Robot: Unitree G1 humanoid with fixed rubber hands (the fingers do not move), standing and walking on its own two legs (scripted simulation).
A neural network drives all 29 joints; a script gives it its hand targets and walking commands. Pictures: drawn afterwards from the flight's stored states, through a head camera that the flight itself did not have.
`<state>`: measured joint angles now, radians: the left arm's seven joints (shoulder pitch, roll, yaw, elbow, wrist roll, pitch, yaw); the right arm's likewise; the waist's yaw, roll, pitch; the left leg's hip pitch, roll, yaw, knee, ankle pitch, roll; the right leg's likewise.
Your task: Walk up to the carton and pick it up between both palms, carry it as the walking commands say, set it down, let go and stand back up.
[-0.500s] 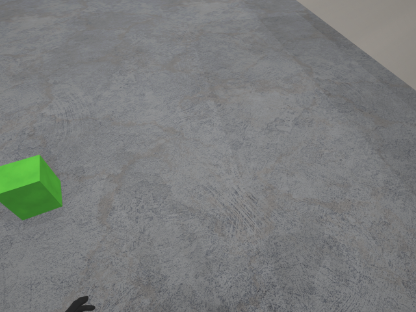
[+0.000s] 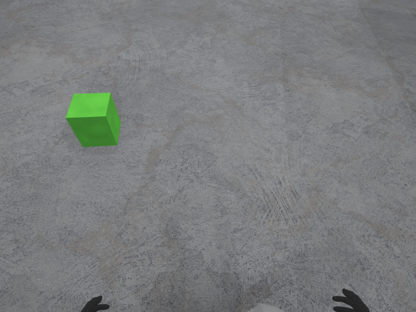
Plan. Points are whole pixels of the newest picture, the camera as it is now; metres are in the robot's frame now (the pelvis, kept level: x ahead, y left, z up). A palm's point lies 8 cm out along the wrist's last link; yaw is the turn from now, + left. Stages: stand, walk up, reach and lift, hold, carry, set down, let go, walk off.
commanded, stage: walk up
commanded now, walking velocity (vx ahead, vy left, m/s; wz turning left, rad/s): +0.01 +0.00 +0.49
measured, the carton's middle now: (96, 120) +1.16 +0.72 -0.64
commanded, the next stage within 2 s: none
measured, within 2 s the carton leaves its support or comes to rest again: neither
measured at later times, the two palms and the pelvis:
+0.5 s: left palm out of the picture -0.04 +0.32 -0.10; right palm (274, 223) +0.33 -0.12 -0.10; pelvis +0.09 +0.07 +0.01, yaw +13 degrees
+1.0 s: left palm (33, 174) +0.43 +0.48 -0.09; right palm (240, 209) +0.37 -0.05 -0.11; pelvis +0.33 +0.20 +0.01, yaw +25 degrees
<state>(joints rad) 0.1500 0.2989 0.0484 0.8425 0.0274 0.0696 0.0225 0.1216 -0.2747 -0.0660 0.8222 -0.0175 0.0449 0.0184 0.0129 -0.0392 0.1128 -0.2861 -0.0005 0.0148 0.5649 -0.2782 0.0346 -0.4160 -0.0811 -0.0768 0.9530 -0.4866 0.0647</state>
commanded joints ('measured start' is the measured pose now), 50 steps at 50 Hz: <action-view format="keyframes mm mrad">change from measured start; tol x32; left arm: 1 -1 93 21 -71 -6 -7 -3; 30 312 115 31 64 -2 -129 -35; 50 -234 -27 7 -90 -9 -113 -71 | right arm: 1 1 -166 -45 -54 -1 -4 -18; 26 -208 -24 6 -119 7 -30 88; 32 438 -313 -65 87 -17 -80 8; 50 317 -104 -4 152 2 -127 -20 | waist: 1 -20 207 -155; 11 176 -274 -57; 28 39 -185 -24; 32 -179 374 -375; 50 -98 179 1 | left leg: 1 136 207 -219 -205 410 123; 4 7 154 -248 -357 -334 127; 9 -259 64 -258 -210 -354 88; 11 -705 -59 -85 334 -221 -2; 17 -524 83 -56 652 112 -86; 27 -244 40 131 83 8 -13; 30 308 -57 170 11 -59 55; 32 581 413 -723 -327 -246 186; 38 104 245 -279 -298 244 136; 50 217 219 -183 -379 334 88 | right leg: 1 -97 9 53 122 57 4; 9 501 44 -89 -545 142 -11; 12 523 -521 629 -876 -369 -190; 19 348 -278 17 -787 296 -94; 27 365 -278 -143 -758 366 -103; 30 209 -171 -241 -144 669 -67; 31 -186 -51 -187 214 117 -18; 33 -404 -60 100 468 30 -56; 50 -104 -24 -7 -336 416 -10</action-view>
